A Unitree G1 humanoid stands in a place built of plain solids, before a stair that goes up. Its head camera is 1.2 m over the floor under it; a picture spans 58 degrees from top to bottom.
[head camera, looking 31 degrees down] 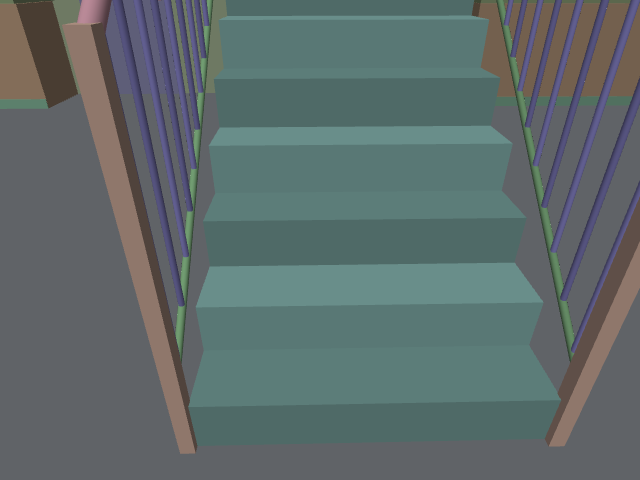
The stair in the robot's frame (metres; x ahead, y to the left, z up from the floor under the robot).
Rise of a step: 0.18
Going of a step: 0.22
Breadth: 1.06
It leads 1 degrees to the left of straight ahead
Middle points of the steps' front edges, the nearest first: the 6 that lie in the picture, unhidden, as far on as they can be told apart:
0.81 -0.16 0.18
1.02 -0.15 0.36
1.24 -0.15 0.53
1.45 -0.14 0.71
1.67 -0.14 0.89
1.89 -0.14 1.07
